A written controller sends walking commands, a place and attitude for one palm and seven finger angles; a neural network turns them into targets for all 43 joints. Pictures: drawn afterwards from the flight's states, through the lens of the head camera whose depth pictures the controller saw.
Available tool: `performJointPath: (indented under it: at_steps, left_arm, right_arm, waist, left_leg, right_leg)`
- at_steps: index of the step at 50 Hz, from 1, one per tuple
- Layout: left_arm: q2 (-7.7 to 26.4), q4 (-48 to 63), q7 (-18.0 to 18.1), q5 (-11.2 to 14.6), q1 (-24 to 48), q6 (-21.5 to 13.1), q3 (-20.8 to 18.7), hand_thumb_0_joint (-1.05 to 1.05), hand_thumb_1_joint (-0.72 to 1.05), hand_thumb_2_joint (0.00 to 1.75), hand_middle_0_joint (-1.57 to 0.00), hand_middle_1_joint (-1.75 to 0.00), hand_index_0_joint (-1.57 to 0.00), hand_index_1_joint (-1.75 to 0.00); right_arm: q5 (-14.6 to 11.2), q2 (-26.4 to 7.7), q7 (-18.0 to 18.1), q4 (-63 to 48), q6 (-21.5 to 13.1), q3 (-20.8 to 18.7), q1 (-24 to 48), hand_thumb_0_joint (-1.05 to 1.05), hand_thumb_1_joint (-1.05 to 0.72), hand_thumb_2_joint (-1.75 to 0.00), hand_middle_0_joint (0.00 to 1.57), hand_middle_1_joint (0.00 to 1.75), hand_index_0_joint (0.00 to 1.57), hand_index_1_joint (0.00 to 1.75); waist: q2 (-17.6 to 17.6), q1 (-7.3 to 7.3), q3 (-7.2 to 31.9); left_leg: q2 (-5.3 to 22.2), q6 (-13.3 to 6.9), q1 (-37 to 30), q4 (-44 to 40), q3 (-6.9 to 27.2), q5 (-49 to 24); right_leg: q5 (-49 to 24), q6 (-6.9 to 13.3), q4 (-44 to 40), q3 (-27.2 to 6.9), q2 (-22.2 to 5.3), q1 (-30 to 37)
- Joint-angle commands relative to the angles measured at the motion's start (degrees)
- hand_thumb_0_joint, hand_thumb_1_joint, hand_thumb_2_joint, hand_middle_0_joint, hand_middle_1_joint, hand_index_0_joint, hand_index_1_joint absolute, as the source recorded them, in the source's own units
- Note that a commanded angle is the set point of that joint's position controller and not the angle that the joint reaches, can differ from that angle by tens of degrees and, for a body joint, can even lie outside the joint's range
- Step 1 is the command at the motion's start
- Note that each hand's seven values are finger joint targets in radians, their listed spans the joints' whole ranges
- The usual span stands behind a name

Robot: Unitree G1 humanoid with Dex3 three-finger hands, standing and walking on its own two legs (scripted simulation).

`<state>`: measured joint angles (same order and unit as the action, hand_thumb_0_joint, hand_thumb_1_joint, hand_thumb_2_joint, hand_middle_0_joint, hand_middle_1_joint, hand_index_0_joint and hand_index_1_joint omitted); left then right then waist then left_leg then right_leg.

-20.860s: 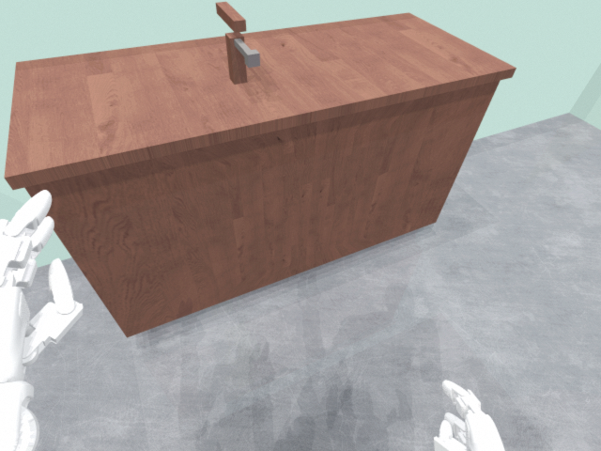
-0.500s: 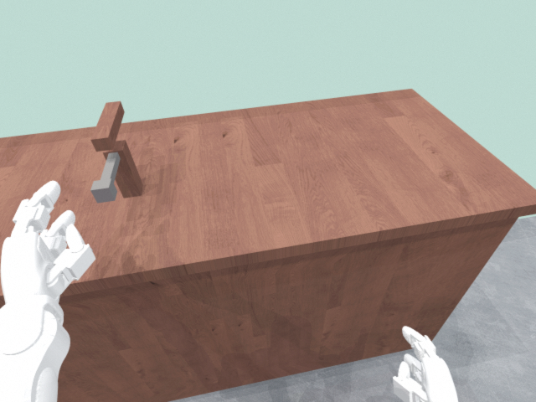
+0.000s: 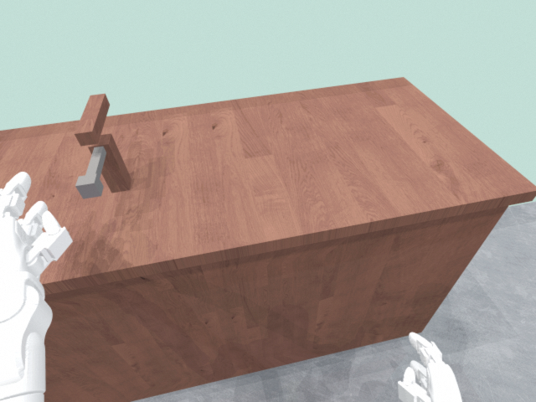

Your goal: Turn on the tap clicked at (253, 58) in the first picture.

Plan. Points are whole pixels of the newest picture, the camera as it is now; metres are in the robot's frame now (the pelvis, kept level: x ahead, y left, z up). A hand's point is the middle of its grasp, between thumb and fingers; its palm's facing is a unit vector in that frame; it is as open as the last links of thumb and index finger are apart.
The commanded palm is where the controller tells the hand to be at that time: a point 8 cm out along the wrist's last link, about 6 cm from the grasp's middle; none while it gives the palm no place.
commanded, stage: reach beside the lever's end, fingers flat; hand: left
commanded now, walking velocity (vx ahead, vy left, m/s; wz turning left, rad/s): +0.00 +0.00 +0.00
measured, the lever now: (90, 186) +0.37 +0.34 +0.14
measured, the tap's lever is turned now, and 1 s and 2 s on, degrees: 0 0 5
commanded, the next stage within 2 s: push the lever round in 1.04 s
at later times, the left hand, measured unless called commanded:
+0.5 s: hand (57, 214) +0.31 +0.35 +0.14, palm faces +0.60 -0.80 -0.09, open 7.8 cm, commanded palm +0.27 +0.39 +0.14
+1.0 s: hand (73, 203) +0.35 +0.36 +0.13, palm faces +0.55 -0.83 -0.08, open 7.8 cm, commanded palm +0.29 +0.40 +0.13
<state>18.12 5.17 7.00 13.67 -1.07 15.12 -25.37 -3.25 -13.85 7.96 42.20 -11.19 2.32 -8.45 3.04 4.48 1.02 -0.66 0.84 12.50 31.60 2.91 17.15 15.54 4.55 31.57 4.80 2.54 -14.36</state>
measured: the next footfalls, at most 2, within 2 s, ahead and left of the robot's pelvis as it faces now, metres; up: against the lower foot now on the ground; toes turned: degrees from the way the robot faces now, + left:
none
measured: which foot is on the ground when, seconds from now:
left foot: down 0.00-1.00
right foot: down 0.00-1.00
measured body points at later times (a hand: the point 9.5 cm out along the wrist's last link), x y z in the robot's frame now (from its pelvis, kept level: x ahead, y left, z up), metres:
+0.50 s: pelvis +0.00 +0.00 +0.00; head +0.01 -0.02 +0.45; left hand +0.27 +0.39 +0.15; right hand +0.16 -0.25 -0.10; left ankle +0.00 +0.13 -0.73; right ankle +0.02 -0.06 -0.73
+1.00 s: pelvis +0.01 +0.03 +0.00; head +0.03 +0.02 +0.45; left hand +0.31 +0.40 +0.13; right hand +0.13 -0.23 -0.11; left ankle +0.00 +0.13 -0.73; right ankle +0.02 -0.06 -0.73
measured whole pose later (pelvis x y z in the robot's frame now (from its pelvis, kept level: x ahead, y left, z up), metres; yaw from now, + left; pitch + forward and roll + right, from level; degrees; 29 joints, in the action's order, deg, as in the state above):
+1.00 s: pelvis +0.01 +0.03 +0.00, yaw -2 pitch +5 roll +0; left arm 23.6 -21.7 1.5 11.0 12.1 1.7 -31.7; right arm -2.9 -14.7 6.2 40.3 -9.7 0.6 -16.5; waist 2.2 0.6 3.5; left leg -1.3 -1.2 20.0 34.2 0.6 18.8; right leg 15.6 2.4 32.6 2.6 2.0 -21.7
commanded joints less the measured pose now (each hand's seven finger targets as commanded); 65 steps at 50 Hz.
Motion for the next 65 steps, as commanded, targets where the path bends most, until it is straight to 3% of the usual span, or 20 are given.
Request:
performJointPath:
  at_steps: [1,8,11,14,18,20,23,28,29,32,33,38,43,47,51,52,54,57,59,65]
  left_arm:
    - [15.03,9.93,-0.79,-0.58,18.09,-6.17,-4.04,0.0,0.9,0.9,-0.17,-0.2,-0.17,-0.2]
    - [18.37,2.03,-1.94,-0.22,18.13,-8.05,-7.15,0.0,0.9,0.9,-0.16,-0.18,-0.16,-0.18]
    - [21.16,-2.64,-2.21,-0.45,21.84,-7.5,-8.81,0.0,0.9,0.9,-0.16,-0.18,-0.16,-0.18]
    - [23.18,-2.42,-2.23,-0.95,21.93,-8.57,-10.56,0.0,0.9,0.9,-0.16,-0.17,-0.16,-0.17]
    - [24.2,-5.36,-3.2,-1.46,25.19,-11.31,-10.54,0.0,0.9,0.9,-0.15,-0.16,-0.15,-0.16]
    - [24.97,-8.51,-4.18,-1.18,25.2,-12.16,-11.22,0.0,0.9,0.9,-0.15,-0.15,-0.15,-0.15]
    - [25.07,-11.3,-5.69,-1.54,31.74,-13.27,-9.15,0.0,0.9,0.9,-0.15,-0.15,-0.15,-0.15]
    - [29.4,-17.09,-7.59,-1.99,32.84,-14.03,-11.67,0.0,0.9,0.9,-0.15,-0.15,-0.15,-0.15]
    - [29.19,-17.88,-7.74,-2.22,35.3,-14.54,-10.73,0.0,0.9,0.9,-0.15,-0.15,-0.15,-0.15]
    - [30.33,-20.32,-7.61,-2.94,36.94,-16.47,-11.23,0.0,0.9,0.9,-0.15,-0.15,-0.15,-0.15]
    - [28.2,-20.53,-7.79,-2.89,37.83,-17.1,-9.01,0.0,0.9,0.9,-0.15,-0.15,-0.15,-0.15]
    - [27.42,-18.29,-7.39,-2.51,34.74,-19.25,-9.49,0.0,0.9,0.9,-0.15,-0.15,-0.15,-0.15]
    - [26.8,-18.16,-6.18,-2.17,30.21,-17.62,-11.03,0.0,0.9,0.9,-0.15,-0.15,-0.15,-0.15]
    - [27.05,-11.34,-4.37,-2.77,28.03,-17.86,-12.2,0.0,0.9,0.9,-0.15,-0.15,-0.15,-0.15]
    - [23.83,-10.3,-4.2,-2.59,26.34,-17.48,-10.5,0.0,0.9,0.9,-0.15,-0.15,-0.15,-0.15]
    - [24.82,-9.61,-4.17,-2.8,27.71,-17.51,-11.15,0.0,0.9,0.9,-0.15,-0.15,-0.15,-0.15]
    - [21.89,-8.14,-4.75,-2.44,27.33,-16.87,-8.69,0.0,0.9,0.9,-0.15,-0.15,-0.15,-0.15]
    - [20.02,-7.38,-5.41,-2.26,30.33,-15.65,-6.06,0.0,0.9,0.9,-0.15,-0.15,-0.15,-0.15]
    - [19.79,-9.61,-5.73,-1.9,29.92,-14.44,-5.92,0.0,0.9,0.9,-0.15,-0.15,-0.15,-0.15]
    - [17.78,-6.21,-4.15,-2.53,30.75,-14.49,-3.78,0.0,0.9,0.9,-0.15,-0.15,-0.15,-0.15]
  right_arm:
    - [0.14,-6.2,0.89,-9.18,-3.94,-2.18,7.64,0.0,-0.9,-0.9,0.2,0.3,0.2,0.3]
    - [-0.16,-6.92,0.63,-9.08,-3.9,-2.73,5.8,0.0,-0.9,-0.9,0.2,0.3,0.2,0.3]
    - [-0.2,-7.35,0.62,-8.59,-3.14,-2.85,5.02,0.0,-0.9,-0.9,0.2,0.3,0.2,0.3]
    - [-0.14,-7.26,0.19,-9.23,-2.91,-3.07,4.37,0.0,-0.9,-0.9,0.2,0.3,0.2,0.3]
    - [-0.16,-7.49,-0.04,-8.83,-2.68,-3.22,2.68,0.0,-0.9,-0.9,0.2,0.3,0.2,0.3]
    - [-0.15,-8.02,0.05,-8.67,-2.64,-3.5,1.7,0.0,-0.9,-0.9,0.2,0.3,0.2,0.3]
    - [-0.39,-8.44,0.26,-8.09,-2.62,-3.48,0.66,0.0,-0.9,-0.9,0.2,0.3,0.2,0.3]
    - [-0.45,-9.04,0.2,-8.04,-2.11,-3.94,-1.47,0.0,-0.9,-0.9,0.2,0.3,0.2,0.3]
    - [-0.44,-9.16,0.25,-7.99,-2.02,-3.75,-2.01,0.0,-0.9,-0.9,0.2,0.3,0.2,0.3]
    - [-0.23,-9.38,0.06,-7.75,-2.06,-3.89,-3.26,0.0,-0.9,-0.9,0.2,0.3,0.2,0.3]
    - [-0.13,-9.21,-0.1,-8.0,-2.19,-3.73,-3.51,0.0,-0.9,-0.9,0.2,0.3,0.2,0.3]
    - [0.1,-9.29,-0.49,-8.81,-2.25,-4.12,-4.64,0.0,-0.9,-0.9,0.2,0.3,0.2,0.3]
    - [-0.07,-9.34,-0.67,-9.71,-1.75,-4.18,-4.21,0.0,-0.9,-0.9,0.2,0.3,0.2,0.3]
    - [0.42,-8.9,-1.03,-10.45,-1.82,-4.47,-3.8,0.0,-0.9,-0.9,0.2,0.3,0.2,0.3]
    - [0.57,-8.63,-1.23,-10.23,-1.67,-4.29,-3.62,0.0,-0.9,-0.9,0.2,0.3,0.2,0.3]
    - [0.45,-8.68,-1.0,-9.9,-1.6,-4.36,-3.42,0.0,-0.9,-0.9,0.2,0.3,0.2,0.3]
    - [0.39,-8.3,-0.83,-10.15,-1.84,-4.35,-2.8,0.0,-0.9,-0.9,0.2,0.3,0.2,0.3]
    - [0.21,-8.51,-0.34,-9.61,-2.03,-4.09,-2.5,0.0,-0.9,-0.9,0.2,0.3,0.2,0.3]
    - [0.02,-8.67,-0.05,-9.4,-2.03,-4.09,-2.36,0.0,-0.9,-0.9,0.2,0.3,0.2,0.3]
    - [0.23,-8.04,-0.09,-9.6,-2.44,-3.9,-1.07,0.0,-0.9,-0.9,0.2,0.3,0.2,0.3]
  waist:
    - [1.35,-1.09,8.68]
    - [-2.34,-0.51,11.29]
    - [-2.85,-1.09,9.82]
    - [0.93,-0.4,12.39]
    - [1.46,-1.6,12.78]
    - [-0.95,-1.99,12.63]
    - [0.78,-3.58,12.08]
    - [1.86,-3.06,14.65]
    - [0.84,-3.96,13.9]
    - [3.33,-3.84,13.65]
    - [2.51,-4.33,14.16]
    - [3.48,-2.95,18.04]
    - [1.6,-2.06,15.62]
    - [4.57,-0.95,17.88]
    - [2.25,-2.06,15.33]
    - [2.72,-2.29,14.93]
    - [5.56,-2.35,14.97]
    - [4.0,-3.54,13.86]
    - [1.66,-3.53,13.01]
    - [3.11,-2.66,15.61]
  left_leg:
    - [-1.28,-2.34,2.55,-3.94,-1.28,-7.15]
    - [-1.26,-2.55,5.04,-3.28,-1.46,-8.29]
    - [-1.19,-2.64,6.88,-2.76,-1.68,-7.46]
    - [-1.23,-2.57,6.45,-2.38,-1.8,-9.92]
    - [-1.02,-2.66,6.85,-1.78,-1.88,-9.9]
    - [-0.99,-2.83,7.77,-1.4,-1.95,-8.85]
    - [-0.98,-2.79,7.71,-1.32,-1.56,-6.83]
    - [-1.0,-2.81,9.06,-0.67,-1.39,-7.56]
    - [-0.89,-2.81,9.02,-0.79,-1.12,-7.21]
    - [-0.75,-2.67,8.88,-0.64,-0.66,-6.74]
    - [-0.73,-2.68,8.32,-0.89,-0.33,-6.73]
    - [-0.29,-2.21,5.36,-1.22,0.28,-11.9]
    - [0.09,-1.91,6.56,-2.57,0.49,-12.25]
    - [0.45,-1.25,3.8,-2.23,0.34,-18.04]
    - [0.57,-0.93,4.0,-2.09,0.29,-18.99]
    - [0.8,-0.91,3.54,-2.08,0.27,-19.06]
    - [0.64,-0.47,2.23,-2.38,0.3,-18.2]
    - [0.73,-0.39,1.57,-2.37,0.7,-17.13]
    - [0.56,-0.5,2.31,-2.73,0.82,-15.24]
    - [0.45,0.07,0.25,-2.64,1.01,-16.83]
  right_leg:
    - [-5.76,-3.71,-6.38,-5.22,-3.23,3.91]
    - [-8.49,-4.15,-5.38,-5.61,-3.5,5.86]
    - [-7.79,-4.52,-5.88,-6.3,-3.87,4.72]
    - [-11.73,-4.29,-4.67,-6.44,-4.08,6.09]
    - [-12.11,-4.23,-3.91,-6.36,-3.71,4.92]
    - [-11.09,-4.46,-3.89,-6.31,-3.53,4.0]
    - [-8.04,-4.19,-4.18,-6.34,-3.49,1.78]
    - [-8.94,-4.0,-3.58,-6.35,-3.53,2.55]
    - [-8.36,-3.96,-3.41,-5.74,-3.27,1.46]
    - [-6.99,-3.47,-3.14,-5.32,-2.81,-0.13]
    - [-6.98,-3.51,-2.9,-4.97,-2.67,-0.61]
    - [-11.35,-2.84,-1.7,-3.83,-1.96,0.98]
    - [-10.79,-2.92,-2.01,-3.15,-1.96,1.02]
    - [-13.81,-2.56,-1.32,-3.05,-1.76,2.47]
    - [-14.24,-2.82,-1.16,-2.66,-1.48,0.9]
    - [-13.96,-2.7,-1.38,-2.67,-1.55,0.81]
    - [-12.74,-2.56,-1.66,-2.76,-1.6,-0.03]
    - [-11.97,-2.53,-2.04,-2.45,-1.65,-1.33]
    - [-11.25,-2.61,-2.4,-2.43,-1.71,-1.52]
    - [-11.92,-2.36,-2.08,-2.43,-1.94,-0.56]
